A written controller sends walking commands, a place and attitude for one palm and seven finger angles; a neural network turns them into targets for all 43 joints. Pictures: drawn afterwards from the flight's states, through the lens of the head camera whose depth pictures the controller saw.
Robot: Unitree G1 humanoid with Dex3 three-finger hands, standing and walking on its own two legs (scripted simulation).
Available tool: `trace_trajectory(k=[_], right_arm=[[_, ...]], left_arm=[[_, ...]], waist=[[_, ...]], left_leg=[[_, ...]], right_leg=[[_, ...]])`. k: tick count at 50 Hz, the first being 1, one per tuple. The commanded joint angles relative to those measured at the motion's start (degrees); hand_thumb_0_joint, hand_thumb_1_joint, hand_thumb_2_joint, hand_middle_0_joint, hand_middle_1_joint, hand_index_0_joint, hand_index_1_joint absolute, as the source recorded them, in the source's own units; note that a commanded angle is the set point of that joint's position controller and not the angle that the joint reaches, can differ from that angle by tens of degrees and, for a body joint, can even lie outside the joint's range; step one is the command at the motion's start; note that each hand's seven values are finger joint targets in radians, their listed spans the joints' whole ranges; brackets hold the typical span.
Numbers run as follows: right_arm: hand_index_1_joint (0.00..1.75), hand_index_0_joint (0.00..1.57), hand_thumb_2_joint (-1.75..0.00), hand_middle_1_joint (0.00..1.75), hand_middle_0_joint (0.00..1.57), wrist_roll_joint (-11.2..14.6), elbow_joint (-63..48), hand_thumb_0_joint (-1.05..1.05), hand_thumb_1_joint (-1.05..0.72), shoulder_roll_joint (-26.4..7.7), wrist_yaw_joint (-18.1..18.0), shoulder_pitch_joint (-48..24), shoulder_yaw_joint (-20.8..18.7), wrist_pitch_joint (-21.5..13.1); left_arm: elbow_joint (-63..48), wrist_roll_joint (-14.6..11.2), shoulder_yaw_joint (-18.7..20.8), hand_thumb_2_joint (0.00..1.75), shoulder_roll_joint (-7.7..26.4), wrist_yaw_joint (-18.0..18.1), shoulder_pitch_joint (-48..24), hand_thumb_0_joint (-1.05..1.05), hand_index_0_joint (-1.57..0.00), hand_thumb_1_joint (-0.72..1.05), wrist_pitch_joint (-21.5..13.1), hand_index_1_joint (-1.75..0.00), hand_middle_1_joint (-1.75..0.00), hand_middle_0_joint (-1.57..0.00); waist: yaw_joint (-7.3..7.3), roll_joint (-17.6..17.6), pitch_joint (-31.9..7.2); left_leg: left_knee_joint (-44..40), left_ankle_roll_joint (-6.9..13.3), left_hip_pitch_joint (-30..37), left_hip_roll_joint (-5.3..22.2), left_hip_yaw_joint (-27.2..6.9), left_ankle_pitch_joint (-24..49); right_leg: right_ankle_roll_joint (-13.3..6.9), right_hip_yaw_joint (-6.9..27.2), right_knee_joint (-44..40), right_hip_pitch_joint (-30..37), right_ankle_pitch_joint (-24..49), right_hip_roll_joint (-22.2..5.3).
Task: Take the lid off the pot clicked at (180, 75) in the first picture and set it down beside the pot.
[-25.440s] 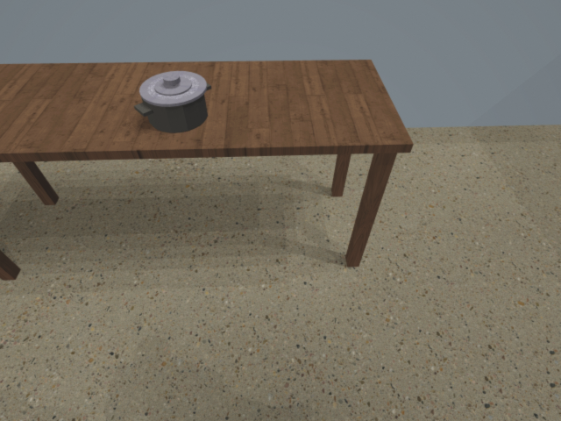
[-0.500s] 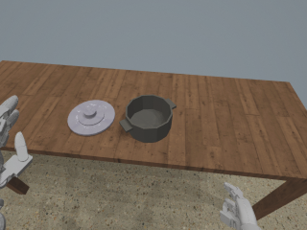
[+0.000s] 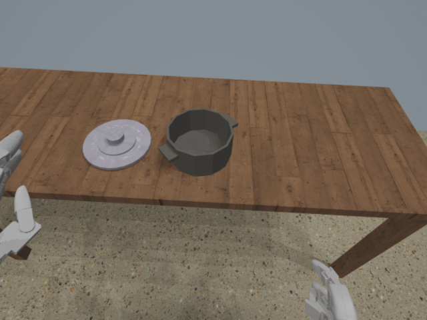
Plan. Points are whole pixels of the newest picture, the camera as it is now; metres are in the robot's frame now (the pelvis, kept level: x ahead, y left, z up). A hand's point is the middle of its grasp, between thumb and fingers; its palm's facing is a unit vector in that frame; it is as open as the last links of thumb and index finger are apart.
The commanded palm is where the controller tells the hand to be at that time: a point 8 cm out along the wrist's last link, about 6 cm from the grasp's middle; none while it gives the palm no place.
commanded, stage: step back with the hand held close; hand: left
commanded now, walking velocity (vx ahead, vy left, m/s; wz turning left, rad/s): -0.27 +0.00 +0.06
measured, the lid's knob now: (115, 136) +0.55 +0.31 -0.05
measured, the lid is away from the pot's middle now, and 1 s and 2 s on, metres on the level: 0.23 0.23 0.23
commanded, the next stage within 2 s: stop stepping back and stand still in 0.92 s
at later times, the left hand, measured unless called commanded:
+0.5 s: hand (41, 267) +0.15 +0.21 +0.17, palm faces +0.27 -0.84 -0.47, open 7.4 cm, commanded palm +0.08 +0.26 +0.19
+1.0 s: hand out of the picture +0.03 +0.20 +0.18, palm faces +0.34 -0.82 -0.46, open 7.4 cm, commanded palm none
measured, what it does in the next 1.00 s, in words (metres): walks backwards: right foot, then left foot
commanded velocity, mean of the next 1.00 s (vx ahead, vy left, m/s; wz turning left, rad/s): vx -0.38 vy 0.00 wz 0.06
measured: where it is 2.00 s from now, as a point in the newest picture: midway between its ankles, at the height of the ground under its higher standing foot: outside the picture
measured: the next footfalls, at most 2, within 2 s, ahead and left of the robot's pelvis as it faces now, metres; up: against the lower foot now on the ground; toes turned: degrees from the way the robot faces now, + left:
right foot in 0.40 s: -0.01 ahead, -0.16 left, +0.00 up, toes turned -7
left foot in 0.78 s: -0.04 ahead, +0.10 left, +0.00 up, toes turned +1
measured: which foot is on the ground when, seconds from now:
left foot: down 0.00-0.60, up 0.62-0.76, down 0.78-1.00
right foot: down 0.00-0.24, up 0.26-0.38, down 0.40-1.00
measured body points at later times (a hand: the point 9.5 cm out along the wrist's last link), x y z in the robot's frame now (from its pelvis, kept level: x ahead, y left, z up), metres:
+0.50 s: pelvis -0.06 -0.02 +0.00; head -0.01 +0.01 +0.45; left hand +0.13 +0.25 +0.20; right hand +0.13 -0.24 -0.06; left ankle +0.01 +0.07 -0.73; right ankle -0.05 -0.16 -0.72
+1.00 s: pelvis -0.17 -0.03 -0.01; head -0.14 +0.00 +0.44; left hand +0.00 +0.25 +0.20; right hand +0.00 -0.27 -0.07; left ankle -0.09 +0.10 -0.72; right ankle -0.07 -0.16 -0.73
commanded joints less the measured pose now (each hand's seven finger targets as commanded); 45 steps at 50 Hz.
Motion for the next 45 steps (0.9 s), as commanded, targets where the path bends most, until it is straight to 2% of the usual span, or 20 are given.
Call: trace_trajectory(k=[1,3,5,9,11,13,17,19,23,26,28,29,30,31,33,36,39,41,44,45], right_arm=[[0.3,0.2,-0.9,0.3,0.2,0.65,-9.68,0.0,-0.9,-8.7,-0.89,-3.81,-4.3,-2.65],[0.3,0.2,-0.9,0.3,0.2,0.53,-9.52,0.0,-0.9,-8.44,-0.71,-2.79,-4.66,-2.35],[0.3,0.2,-0.9,0.3,0.2,0.46,-9.51,0.0,-0.9,-8.15,-0.68,-2.74,-4.47,-1.76],[0.3,0.2,-0.9,0.3,0.2,0.9,-10.56,0.0,-0.9,-8.46,-1.24,-5.15,-4.07,-1.97],[0.3,0.2,-0.9,0.3,0.2,0.85,-11.45,0.0,-0.9,-9.11,-1.35,-6.3,-3.97,-2.79],[0.3,0.2,-0.9,0.3,0.2,0.34,-10.66,0.0,-0.9,-8.25,-1.41,-6.02,-4.28,-3.82],[0.3,0.2,-0.9,0.3,0.2,-0.35,-7.75,0.0,-0.9,-8.53,-0.29,-2.52,-4.92,-4.65],[0.3,0.2,-0.9,0.3,0.2,-0.54,-7.18,0.0,-0.9,-8.84,0.12,-2.78,-4.39,-4.34],[0.3,0.2,-0.9,0.3,0.2,-0.32,-7.43,0.0,-0.9,-9.51,0.58,-3.9,-4.81,-3.64],[0.3,0.2,-0.9,0.3,0.2,0.19,-9.38,0.0,-0.9,-8.86,0.71,-5.55,-4.24,-2.43],[0.3,0.2,-0.9,0.3,0.2,0.81,-10.11,0.0,-0.9,-7.76,0.36,-4.65,-4.51,-1.55],[0.3,0.2,-0.9,0.3,0.2,0.87,-9.87,0.0,-0.9,-7.48,0.24,-3.85,-4.81,-1.2],[0.3,0.2,-0.9,0.3,0.2,0.57,-8.31,0.0,-0.9,-7.01,0.38,-3.36,-5.15,-0.72],[0.3,0.2,-0.9,0.3,0.2,0.2,-7.6,0.0,-0.9,-5.92,0.49,-4.19,-4.67,-0.46],[0.3,0.2,-0.9,0.3,0.2,0.16,-7.4,0.0,-0.9,-4.85,0.08,-5.54,-3.01,-0.48],[0.3,0.2,-0.9,0.3,0.2,0.32,-6.32,0.0,-0.9,-6.43,-0.9,-5.07,-3.12,-1.44],[0.3,0.2,-0.9,0.3,0.2,0.74,-7.9,0.0,-0.9,-9.2,-0.97,-6.37,-4.73,-3.07],[0.3,0.2,-0.9,0.3,0.2,0.59,-8.51,0.0,-0.9,-8.59,-0.51,-6.17,-4.81,-4.81],[0.3,0.2,-0.9,0.3,0.2,0.53,-7.35,0.0,-0.9,-8.4,-0.18,-4.22,-5.13,-6.01],[0.3,0.2,-0.9,0.3,0.2,0.62,-6.95,0.0,-0.9,-8.13,-0.09,-4.07,-5.23,-6.13]], left_arm=[[-11.86,-0.78,6.04,0.9,8.66,1.79,0.09,0.0,-0.2,0.9,-3.79,-0.3,-0.3,-0.2],[-13.05,-0.69,7.28,0.9,10.61,2.33,0.21,0.0,-0.2,0.9,-4.19,-0.3,-0.3,-0.2],[-12.91,-0.98,6.59,0.9,9.75,2.73,1.65,0.0,-0.2,0.9,-4.47,-0.3,-0.3,-0.2],[-14.09,-0.21,7.28,0.9,10.22,3.42,3.06,0.0,-0.2,0.9,-5.76,-0.3,-0.3,-0.2],[-14.85,0.56,8.22,0.9,10.42,3.45,2.58,0.0,-0.2,0.9,-6.44,-0.3,-0.3,-0.2],[-14.71,0.62,9.27,0.9,11.73,3.39,1.38,0.0,-0.2,0.9,-6.67,-0.3,-0.3,-0.2],[-15.14,-0.31,6.16,0.9,8.87,2.14,2.94,0.0,-0.2,0.9,-6.77,-0.3,-0.3,-0.2],[-14.74,-0.31,4.5,0.9,8.21,1.48,1.43,0.0,-0.2,0.9,-6.69,-0.3,-0.3,-0.2],[-14.13,-0.62,5.48,0.9,9.16,0.73,0.55,0.0,-0.2,0.9,-6.12,-0.3,-0.3,-0.2],[-13.82,-1.7,7.06,0.9,9.72,0.63,3.89,0.0,-0.2,0.9,-5.81,-0.3,-0.3,-0.2],[-13.77,-1.96,8.94,0.9,12.07,1.28,4.74,0.0,-0.2,0.9,-6.15,-0.3,-0.3,-0.2],[-14.09,-2.28,7.83,0.9,11.99,1.63,3.82,0.0,-0.2,0.9,-6.28,-0.3,-0.3,-0.2],[-13.54,-2.32,8.11,0.9,12.31,2.43,3.79,0.0,-0.2,0.9,-5.72,-0.3,-0.3,-0.2],[-12.4,-2.01,8.07,0.9,11.73,2.83,4.31,0.0,-0.2,0.9,-5.01,-0.3,-0.3,-0.2],[-11.78,-1.7,7.17,0.9,10.52,2.96,1.9,0.0,-0.2,0.9,-4.73,-0.3,-0.3,-0.2],[-11.23,-1.28,5.58,0.9,9.54,3.72,0.72,0.0,-0.2,0.9,-5.54,-0.3,-0.3,-0.2],[-15.16,-0.83,5.6,0.9,10.23,3.46,0.21,0.0,-0.2,0.9,-6.99,-0.3,-0.3,-0.2],[-16.25,-0.44,7.87,0.9,11.5,2.86,0.29,0.0,-0.2,0.9,-7.82,-0.3,-0.3,-0.2],[-18.68,-0.49,7.86,0.9,11.03,2.88,1.07,0.0,-0.2,0.9,-8.06,-0.3,-0.3,-0.2],[-16.86,-0.68,8.2,0.9,10.93,2.81,2.21,0.0,-0.2,0.9,-8.09,-0.3,-0.3,-0.2]], waist=[[-1.08,-4.32,-7.66],[-1.72,-6.88,-8.92],[-1.94,-6.97,-9.49],[-1.75,2.12,-8.53],[-1.19,11.18,-7.72],[-0.99,12.09,-8.02],[-0.4,7.23,-12.86],[-0.75,8.0,-13.23],[-0.21,8.02,-13.89],[-0.17,7.53,-12.36],[-0.92,-3.13,-11.03],[-1.66,-8.48,-10.03],[-1.72,-10.25,-11.34],[-1.67,-10.74,-12.29],[-2.06,-8.49,-9.99],[-2.61,-6.45,-6.67],[-1.21,9.89,-7.58],[-0.98,15.23,-8.25],[-0.83,9.29,-11.74],[-0.81,5.57,-12.41]], left_leg=[[-4.31,-1.2,-6.14,7.16,-9.44,-3.21],[0.42,-1.88,-3.28,4.83,-8.6,-6.02],[1.65,-2.05,-1.98,4.11,-8.67,-6.49],[-10.56,-0.41,-6.44,9.58,-13.91,-4.13],[-18.68,1.39,-15.74,14.92,-18.16,-5.87],[-19.76,2.35,-15.42,17.62,-19.2,2.79],[-9.28,1.83,6.85,18.68,-16.06,41.54],[-7.88,0.9,10.02,18.48,-15.08,46.48],[-9.26,-0.32,5.51,17.34,-12.97,34.67],[-9.71,-0.92,-5.79,15.18,-11.26,8.66],[-2.27,-2.84,-9.62,8.55,-8.06,-10.81],[7.82,-4.38,-7.03,4.49,-5.69,-11.65],[17.97,-4.8,-3.27,2.66,-5.15,-8.74],[22.79,-4.41,-4.41,2.22,-6.52,-9.13],[17.29,-4.05,-6.83,3.73,-8.76,-10.93],[-3.49,-3.55,-2.75,3.95,-6.54,-3.58],[-14.46,1.11,-10.06,15.43,-18.4,10.01],[-18.96,1.12,-19.17,17.34,-18.86,-3.3],[-10.03,-0.25,-14.05,13.62,-14.74,7.51],[-7.35,-1.15,-13.36,11.43,-13.09,4.69]], right_leg=[[-4.74,11.91,-8.29,5.64,9.9,-8.68],[-7.18,16.71,-13.28,2.29,6.58,-12.55],[-7.77,16.53,-15.19,0.88,2.52,-13.96],[-4.08,7.38,-6.92,3.75,1.46,-7.06],[-1.53,2.39,3.39,10.75,1.1,-2.05],[-1.05,2.86,10.29,9.29,-6.41,-0.97],[-0.56,1.95,-0.04,0.82,-6.4,-1.65],[-0.5,1.55,-4.48,1.88,-3.91,-1.6],[-1.06,0.5,-4.71,6.63,-2.15,-1.1],[-1.94,0.8,-5.51,10.31,0.51,-3.21],[-5.3,7.93,-12.28,5.79,-0.34,-9.55],[-8.6,16.14,-18.83,-1.41,-7.67,-16.31],[-11.03,18.84,-22.02,-5.05,-6.75,-21.56],[-11.88,17.8,-20.82,-2.82,2.48,-22.0],[-10.57,12.32,-15.97,-0.06,13.34,-19.21],[-5.65,6.55,-11.07,0.87,8.54,-13.85],[-0.57,1.83,1.24,7.28,3.67,-2.59],[-1.04,1.89,7.09,11.02,-7.55,-1.2],[-1.35,3.62,1.34,11.63,5.16,-1.91],[-2.0,4.84,-1.62,11.05,8.0,-3.61]])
